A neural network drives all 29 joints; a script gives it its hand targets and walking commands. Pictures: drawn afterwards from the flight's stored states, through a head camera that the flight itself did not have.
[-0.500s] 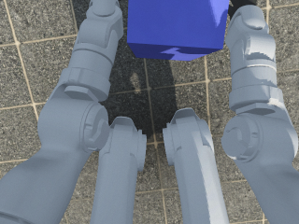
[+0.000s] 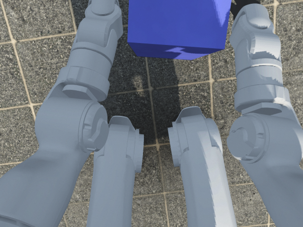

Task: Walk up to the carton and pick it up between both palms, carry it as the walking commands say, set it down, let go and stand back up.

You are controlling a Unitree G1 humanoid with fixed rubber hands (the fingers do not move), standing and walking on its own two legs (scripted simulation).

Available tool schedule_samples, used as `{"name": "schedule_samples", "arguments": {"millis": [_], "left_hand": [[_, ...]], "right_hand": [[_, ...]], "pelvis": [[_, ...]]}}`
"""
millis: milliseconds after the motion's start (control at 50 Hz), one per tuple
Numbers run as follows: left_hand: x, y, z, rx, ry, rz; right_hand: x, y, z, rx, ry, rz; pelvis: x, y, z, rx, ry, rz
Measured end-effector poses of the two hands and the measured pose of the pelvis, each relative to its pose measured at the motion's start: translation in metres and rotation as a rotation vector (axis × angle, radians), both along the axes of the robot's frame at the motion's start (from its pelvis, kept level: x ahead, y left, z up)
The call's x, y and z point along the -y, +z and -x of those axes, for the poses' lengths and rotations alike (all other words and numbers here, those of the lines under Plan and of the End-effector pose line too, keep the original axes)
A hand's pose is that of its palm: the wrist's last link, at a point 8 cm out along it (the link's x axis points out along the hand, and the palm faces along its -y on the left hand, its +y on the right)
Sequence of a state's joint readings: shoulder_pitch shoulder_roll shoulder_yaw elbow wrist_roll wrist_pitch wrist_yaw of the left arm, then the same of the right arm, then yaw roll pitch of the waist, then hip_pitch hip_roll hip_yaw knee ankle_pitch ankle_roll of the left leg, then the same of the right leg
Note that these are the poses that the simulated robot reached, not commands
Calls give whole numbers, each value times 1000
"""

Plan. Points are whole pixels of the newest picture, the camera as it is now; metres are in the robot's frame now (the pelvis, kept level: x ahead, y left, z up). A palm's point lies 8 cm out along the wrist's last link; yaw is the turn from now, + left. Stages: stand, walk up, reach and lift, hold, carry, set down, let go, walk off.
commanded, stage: set down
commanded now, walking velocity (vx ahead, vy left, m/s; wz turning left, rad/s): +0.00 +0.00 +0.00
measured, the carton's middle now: (172, 0) +0.56 -0.09 -0.25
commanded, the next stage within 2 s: none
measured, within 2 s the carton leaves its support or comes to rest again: neither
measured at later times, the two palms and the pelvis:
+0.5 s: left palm out of the picture +0.55 +0.05 -0.17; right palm (245, 9) +0.51 -0.21 -0.17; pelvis -0.01 +0.00 -0.01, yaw +0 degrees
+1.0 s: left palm out of the picture +0.55 +0.05 -0.18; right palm (244, 9) +0.51 -0.22 -0.18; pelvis -0.01 +0.00 -0.01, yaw +0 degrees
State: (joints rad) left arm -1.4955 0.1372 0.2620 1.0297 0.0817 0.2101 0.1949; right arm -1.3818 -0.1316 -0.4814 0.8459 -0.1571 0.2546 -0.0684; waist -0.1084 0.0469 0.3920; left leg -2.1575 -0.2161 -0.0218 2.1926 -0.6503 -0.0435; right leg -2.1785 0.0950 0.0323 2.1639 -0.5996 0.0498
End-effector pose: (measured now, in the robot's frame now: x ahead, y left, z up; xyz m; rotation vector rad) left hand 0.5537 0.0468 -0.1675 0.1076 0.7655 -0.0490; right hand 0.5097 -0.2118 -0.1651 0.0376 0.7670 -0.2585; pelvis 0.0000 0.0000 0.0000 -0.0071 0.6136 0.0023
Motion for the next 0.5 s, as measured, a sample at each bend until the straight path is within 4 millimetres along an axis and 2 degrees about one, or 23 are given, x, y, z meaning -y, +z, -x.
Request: {"name": "schedule_samples", "arguments": {"millis": [500], "left_hand": [[-3,-4,2,11,-34,32]], "right_hand": [[2,-4,3,21,25,-25]], "pelvis": [[-2,-7,5,34,-2,7]]}}
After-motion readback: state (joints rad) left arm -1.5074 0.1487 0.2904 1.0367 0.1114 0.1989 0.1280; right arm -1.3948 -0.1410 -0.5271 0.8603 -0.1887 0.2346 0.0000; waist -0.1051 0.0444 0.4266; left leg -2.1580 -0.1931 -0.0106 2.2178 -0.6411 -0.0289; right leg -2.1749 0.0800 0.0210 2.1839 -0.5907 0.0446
